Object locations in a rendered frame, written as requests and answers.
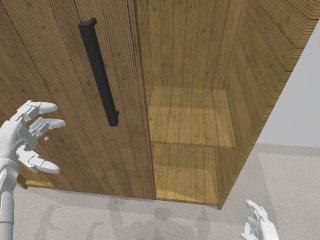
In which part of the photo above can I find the left robot forearm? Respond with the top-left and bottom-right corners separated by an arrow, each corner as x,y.
0,157 -> 21,240

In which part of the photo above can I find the handle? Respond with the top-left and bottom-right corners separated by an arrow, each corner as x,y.
78,17 -> 119,127

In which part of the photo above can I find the robot left hand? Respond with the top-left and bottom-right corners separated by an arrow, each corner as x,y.
0,100 -> 66,174

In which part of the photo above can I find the robot right hand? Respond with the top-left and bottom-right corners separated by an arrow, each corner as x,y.
241,199 -> 280,240

